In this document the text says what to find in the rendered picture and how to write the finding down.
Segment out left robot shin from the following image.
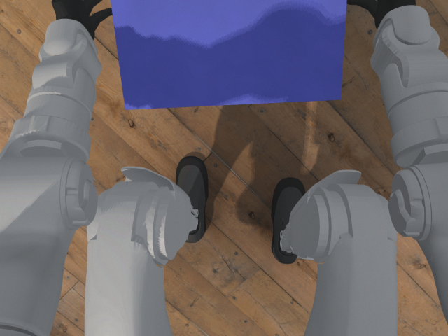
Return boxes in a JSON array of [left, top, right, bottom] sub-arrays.
[[87, 167, 198, 250]]

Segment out robot right upper arm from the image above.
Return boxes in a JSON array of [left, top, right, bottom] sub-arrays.
[[388, 162, 448, 324]]

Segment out robot left upper arm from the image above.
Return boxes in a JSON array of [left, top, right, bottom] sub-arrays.
[[0, 157, 98, 336]]

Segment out robot right foot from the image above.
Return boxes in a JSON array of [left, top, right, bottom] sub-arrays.
[[271, 177, 305, 264]]

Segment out left robot forearm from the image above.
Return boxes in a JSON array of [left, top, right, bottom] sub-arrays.
[[0, 19, 102, 163]]

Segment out right robot forearm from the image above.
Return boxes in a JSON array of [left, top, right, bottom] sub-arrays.
[[370, 5, 448, 168]]

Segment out robot left hand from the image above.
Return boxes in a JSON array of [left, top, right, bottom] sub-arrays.
[[52, 0, 113, 40]]

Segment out carton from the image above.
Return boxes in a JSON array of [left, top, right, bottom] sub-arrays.
[[111, 0, 347, 110]]

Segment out robot right hand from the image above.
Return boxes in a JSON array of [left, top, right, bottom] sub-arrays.
[[347, 0, 416, 29]]

